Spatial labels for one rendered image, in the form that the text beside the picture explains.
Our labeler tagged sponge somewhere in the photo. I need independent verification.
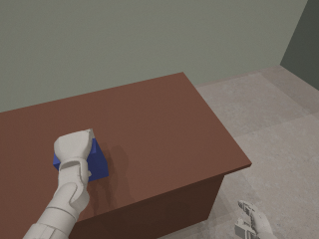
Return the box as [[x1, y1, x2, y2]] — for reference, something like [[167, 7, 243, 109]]
[[53, 138, 109, 182]]

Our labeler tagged left robot forearm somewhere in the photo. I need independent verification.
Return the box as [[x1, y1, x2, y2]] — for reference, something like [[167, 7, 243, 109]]
[[23, 157, 90, 239]]

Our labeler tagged left robot hand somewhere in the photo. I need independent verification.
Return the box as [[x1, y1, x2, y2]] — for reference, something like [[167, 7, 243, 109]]
[[54, 128, 95, 176]]

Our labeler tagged table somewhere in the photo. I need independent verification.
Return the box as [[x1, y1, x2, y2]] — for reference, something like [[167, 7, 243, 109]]
[[0, 72, 252, 239]]

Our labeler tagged right robot hand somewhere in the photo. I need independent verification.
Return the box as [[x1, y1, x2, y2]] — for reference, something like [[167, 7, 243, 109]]
[[234, 200, 273, 239]]

